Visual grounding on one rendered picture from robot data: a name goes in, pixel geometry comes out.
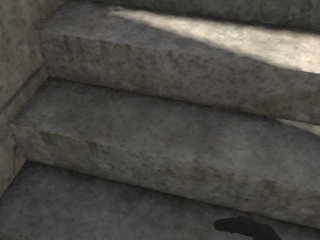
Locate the right robot hand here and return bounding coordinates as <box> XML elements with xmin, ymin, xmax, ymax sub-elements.
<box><xmin>213</xmin><ymin>216</ymin><xmax>281</xmax><ymax>240</ymax></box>

